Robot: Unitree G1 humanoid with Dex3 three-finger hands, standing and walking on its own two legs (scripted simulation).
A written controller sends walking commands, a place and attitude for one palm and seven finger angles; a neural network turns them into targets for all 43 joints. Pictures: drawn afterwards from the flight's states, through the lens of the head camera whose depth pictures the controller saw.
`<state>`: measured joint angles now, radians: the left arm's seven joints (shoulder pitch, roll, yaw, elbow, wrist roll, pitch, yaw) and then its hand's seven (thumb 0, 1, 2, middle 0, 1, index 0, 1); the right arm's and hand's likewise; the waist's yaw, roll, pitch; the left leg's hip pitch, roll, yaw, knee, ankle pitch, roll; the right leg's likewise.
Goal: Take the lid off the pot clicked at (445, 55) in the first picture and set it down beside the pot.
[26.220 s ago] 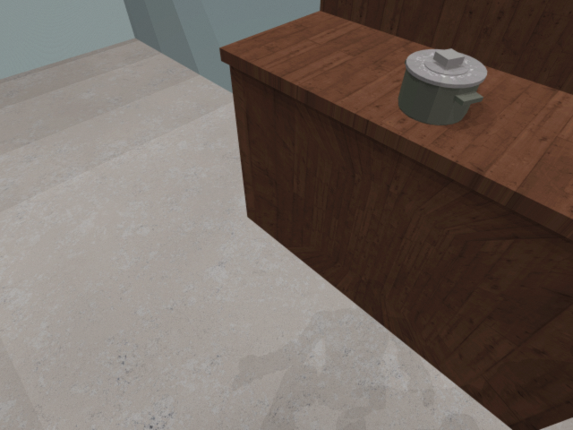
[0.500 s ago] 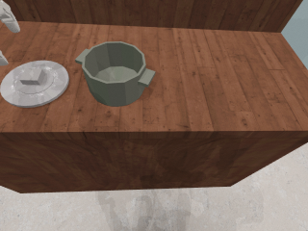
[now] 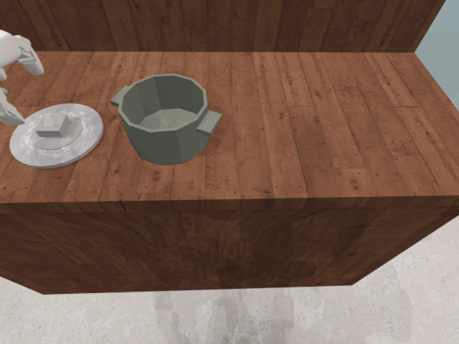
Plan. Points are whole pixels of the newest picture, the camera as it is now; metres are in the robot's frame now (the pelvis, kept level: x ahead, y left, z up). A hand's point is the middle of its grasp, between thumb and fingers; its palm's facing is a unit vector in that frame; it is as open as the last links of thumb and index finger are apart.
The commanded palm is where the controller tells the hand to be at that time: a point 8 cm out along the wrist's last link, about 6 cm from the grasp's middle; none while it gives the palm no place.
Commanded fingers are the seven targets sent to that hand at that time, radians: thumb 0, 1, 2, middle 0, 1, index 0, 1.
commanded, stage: draw the hand back to the body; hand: left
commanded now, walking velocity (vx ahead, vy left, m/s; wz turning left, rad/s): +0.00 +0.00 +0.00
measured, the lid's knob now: (53, 125) +0.51 +0.33 +0.07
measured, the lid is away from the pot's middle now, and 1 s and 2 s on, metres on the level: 0.22 0.22 0.22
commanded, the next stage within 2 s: step back with the hand held close in 1.86 s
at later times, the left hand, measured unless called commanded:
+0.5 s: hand (10, 78) +0.39 +0.25 +0.27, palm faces +0.47 -0.86 -0.20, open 10.4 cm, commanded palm +0.33 +0.29 +0.26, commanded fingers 0.00 0.32 0.82 -0.32 -0.58 -0.32 -0.58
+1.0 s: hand (2, 139) +0.30 +0.22 +0.26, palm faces +0.50 -0.84 -0.21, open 8.1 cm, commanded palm +0.24 +0.26 +0.26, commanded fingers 0.00 0.90 0.90 -0.20 -0.30 -0.20 -0.30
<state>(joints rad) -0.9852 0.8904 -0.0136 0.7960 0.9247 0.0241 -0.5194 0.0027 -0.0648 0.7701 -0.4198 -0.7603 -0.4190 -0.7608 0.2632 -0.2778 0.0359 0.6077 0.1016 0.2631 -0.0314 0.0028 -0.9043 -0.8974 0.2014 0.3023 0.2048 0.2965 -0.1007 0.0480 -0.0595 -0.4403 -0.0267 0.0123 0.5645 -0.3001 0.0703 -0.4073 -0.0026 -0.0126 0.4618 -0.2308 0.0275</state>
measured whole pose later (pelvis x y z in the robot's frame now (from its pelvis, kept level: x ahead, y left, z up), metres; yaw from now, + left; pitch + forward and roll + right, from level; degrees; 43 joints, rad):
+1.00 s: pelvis +0.00 -0.06 +0.01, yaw +0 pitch -4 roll +0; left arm -0.20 0.43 0.42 0.00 -0.11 -0.07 0.08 0.01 0.68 0.88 -0.26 -0.40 -0.25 -0.40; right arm 0.14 -0.25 0.04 0.69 0.04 -0.05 -0.07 0.01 -0.90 -0.90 0.20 0.30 0.20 0.30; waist 0.04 0.06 0.03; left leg -0.07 0.03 0.00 0.36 -0.22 -0.01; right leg -0.07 0.05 -0.02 0.33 -0.19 -0.05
